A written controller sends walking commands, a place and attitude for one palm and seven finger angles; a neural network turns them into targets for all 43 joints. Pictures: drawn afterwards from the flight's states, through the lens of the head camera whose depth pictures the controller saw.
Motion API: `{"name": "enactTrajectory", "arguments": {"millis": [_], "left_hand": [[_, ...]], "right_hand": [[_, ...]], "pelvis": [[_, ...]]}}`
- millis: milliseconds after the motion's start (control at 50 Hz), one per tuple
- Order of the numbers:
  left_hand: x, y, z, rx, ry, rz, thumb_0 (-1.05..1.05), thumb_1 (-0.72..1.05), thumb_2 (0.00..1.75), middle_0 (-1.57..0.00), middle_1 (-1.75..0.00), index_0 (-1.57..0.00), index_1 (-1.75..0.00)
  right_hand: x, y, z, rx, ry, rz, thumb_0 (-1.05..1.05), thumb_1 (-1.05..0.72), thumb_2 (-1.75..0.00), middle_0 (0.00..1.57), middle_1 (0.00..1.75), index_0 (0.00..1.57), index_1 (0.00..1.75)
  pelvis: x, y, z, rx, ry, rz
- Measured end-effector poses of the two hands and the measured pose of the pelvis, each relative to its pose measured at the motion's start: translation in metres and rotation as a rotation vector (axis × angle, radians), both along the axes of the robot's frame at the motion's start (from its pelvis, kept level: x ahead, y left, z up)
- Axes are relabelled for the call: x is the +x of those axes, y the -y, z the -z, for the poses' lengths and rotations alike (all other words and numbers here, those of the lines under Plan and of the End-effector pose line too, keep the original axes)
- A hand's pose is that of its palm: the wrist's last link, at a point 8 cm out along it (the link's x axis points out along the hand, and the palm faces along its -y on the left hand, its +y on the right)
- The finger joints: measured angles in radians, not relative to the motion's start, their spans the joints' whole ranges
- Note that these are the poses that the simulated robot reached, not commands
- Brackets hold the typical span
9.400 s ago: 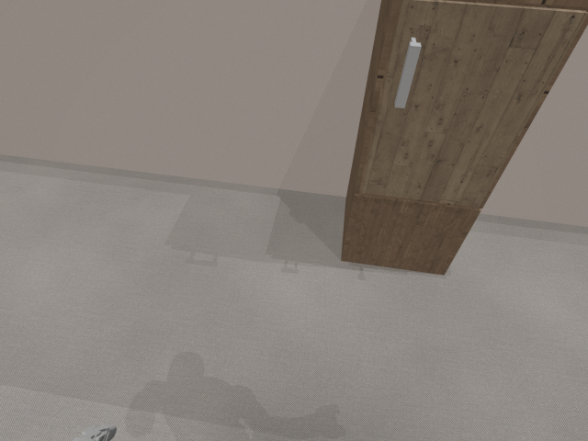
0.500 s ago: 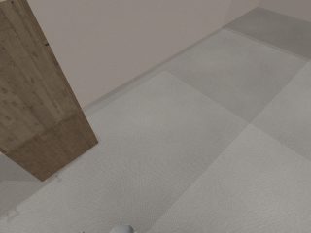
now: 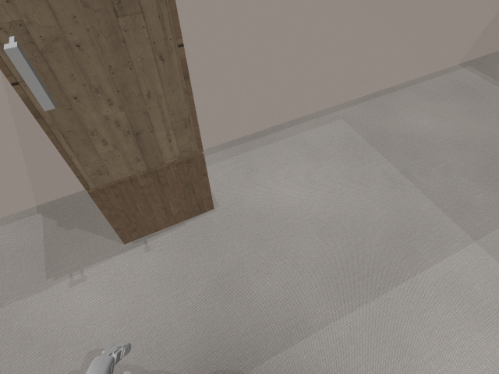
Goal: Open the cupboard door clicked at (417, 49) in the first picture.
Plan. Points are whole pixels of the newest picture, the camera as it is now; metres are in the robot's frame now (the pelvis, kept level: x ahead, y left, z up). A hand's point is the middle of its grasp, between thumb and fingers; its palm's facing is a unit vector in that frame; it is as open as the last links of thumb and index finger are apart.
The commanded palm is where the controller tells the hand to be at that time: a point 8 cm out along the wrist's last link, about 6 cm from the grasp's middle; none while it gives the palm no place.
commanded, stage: turn to face it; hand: left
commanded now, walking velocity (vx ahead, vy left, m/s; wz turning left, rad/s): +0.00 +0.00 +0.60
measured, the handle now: (31, 74) +0.71 +0.53 +0.10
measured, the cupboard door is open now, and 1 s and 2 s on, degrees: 0 0 0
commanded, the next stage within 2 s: take the last steps up to it in 0.78 s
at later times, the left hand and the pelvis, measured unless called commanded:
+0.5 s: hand out of the picture -0.05 +0.23 -0.18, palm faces +0.37 -0.89 -0.26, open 7.4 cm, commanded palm none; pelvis -0.02 +0.02 -0.01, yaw +19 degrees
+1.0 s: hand out of the picture -0.05 +0.19 -0.14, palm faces +0.49 -0.83 -0.27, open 7.4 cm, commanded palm none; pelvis -0.03 -0.02 +0.00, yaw +28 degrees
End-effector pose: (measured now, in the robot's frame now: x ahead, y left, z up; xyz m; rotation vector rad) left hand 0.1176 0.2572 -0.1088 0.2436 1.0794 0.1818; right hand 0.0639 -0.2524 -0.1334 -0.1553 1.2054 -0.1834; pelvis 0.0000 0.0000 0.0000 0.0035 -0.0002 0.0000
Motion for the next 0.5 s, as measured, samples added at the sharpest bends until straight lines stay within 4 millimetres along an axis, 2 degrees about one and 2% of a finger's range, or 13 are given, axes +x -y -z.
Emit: {"name": "enactTrajectory", "arguments": {"millis": [80,180,280,380,500], "left_hand": [[-0.017,0.016,-0.006,0.024,0.037,-0.032,0.01,0.9,0.9,-0.2,-0.3,-0.2,-0.3],[-0.056,0.023,-0.014,0.025,-0.003,-0.118,0.01,0.9,0.9,-0.2,-0.3,-0.21,-0.3],[-0.093,0.022,-0.009,0.008,-0.053,-0.201,0.01,0.9,0.9,-0.2,-0.3,-0.21,-0.3],[-0.136,0.012,0.006,-0.025,-0.105,-0.294,0.01,0.9,0.9,-0.2,-0.3,-0.21,-0.3],[-0.196,-0.016,0.039,-0.071,-0.191,-0.417,0.01,0.9,0.9,-0.2,-0.3,-0.21,-0.3]], "right_hand": [[0.003,0.014,0.015,0.024,-0.016,-0.028,0.0,-0.9,-0.9,0.21,0.3,0.21,0.3],[0.011,0.023,0.009,0.032,-0.038,-0.09,0.0,-0.9,-0.9,0.2,0.3,0.2,0.3],[0.021,0.021,0.003,0.019,-0.068,-0.158,0.0,-0.9,-0.9,0.2,0.3,0.2,0.3],[0.045,0.001,-0.002,-0.013,-0.075,-0.26,0.0,-0.91,-0.9,0.2,0.3,0.2,0.3],[0.083,-0.046,-0.007,-0.058,0.03,-0.385,0.0,-0.91,-0.9,0.2,0.3,0.2,0.3]], "pelvis": [[-0.005,0.014,0.005,0.003,0.013,-0.058],[-0.007,0.021,-0.005,0.032,0.026,-0.127],[-0.009,0.021,-0.008,0.041,0.026,-0.201],[-0.014,0.011,-0.005,0.034,0.018,-0.268],[-0.023,-0.015,0.011,0.007,0.01,-0.335]]}}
